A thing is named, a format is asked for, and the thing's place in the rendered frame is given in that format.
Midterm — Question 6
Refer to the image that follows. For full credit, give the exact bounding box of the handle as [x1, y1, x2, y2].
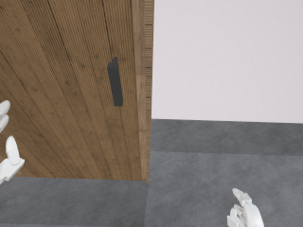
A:
[107, 57, 123, 107]

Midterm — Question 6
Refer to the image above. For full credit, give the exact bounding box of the right robot hand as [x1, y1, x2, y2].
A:
[226, 187, 264, 227]

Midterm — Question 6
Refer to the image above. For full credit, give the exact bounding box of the left robot hand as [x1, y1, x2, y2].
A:
[0, 100, 25, 184]

